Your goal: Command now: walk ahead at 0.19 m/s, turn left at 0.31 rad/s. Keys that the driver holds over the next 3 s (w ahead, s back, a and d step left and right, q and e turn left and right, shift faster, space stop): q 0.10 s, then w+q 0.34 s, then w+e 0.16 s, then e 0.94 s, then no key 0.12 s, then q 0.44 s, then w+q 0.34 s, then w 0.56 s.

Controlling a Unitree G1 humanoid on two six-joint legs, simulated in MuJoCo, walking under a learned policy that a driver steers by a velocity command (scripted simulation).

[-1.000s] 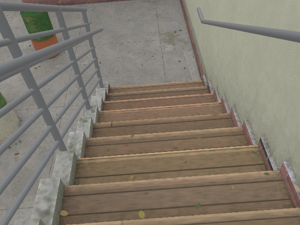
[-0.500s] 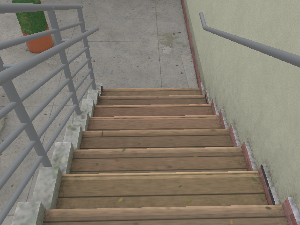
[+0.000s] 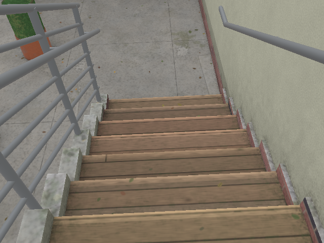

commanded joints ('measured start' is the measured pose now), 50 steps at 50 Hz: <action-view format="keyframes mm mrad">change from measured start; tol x32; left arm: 1 89 159 24 -22 -13 -22 34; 23 311 103 37 -6 -2 2 42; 50 -298 63 47 -289 32 54 -32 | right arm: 1 -37 -75 -22 -88 -26 37 24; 16 -422 -24 -19 -266 33 25 115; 24 185 -271 -64 -59 48 13 74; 50 182 -44 33 -101 5 -25 -23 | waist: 1 25 -138 49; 18 111 -75 154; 24 -60 110 -392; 30 128 25 69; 50 -62 32 62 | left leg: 1 -152 81 -15 -341 279 -77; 6 36 36 125 -351 431 -13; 12 -469 110 -113 -650 715 -12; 22 749 75 42 -1148 794 111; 23 1100 260 -93 -715 1339 192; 26 722 431 -465 -1209 96 243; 28 287 347 -349 -1218 -73 155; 35 255 292 -54 -1086 1054 83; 50 350 255 100 -759 434 43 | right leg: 1 -53 -411 200 -49 943 -167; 5 -126 -337 36 82 1017 -83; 11 219 -443 233 102 230 -78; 15 -193 -335 10 117 -165 21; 18 -148 -364 -1 240 10 14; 21 -132 -266 -86 873 357 32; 23 -650 -130 23 1606 -650 46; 31 -500 -127 249 823 238 129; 50 -534 -36 131 190 727 100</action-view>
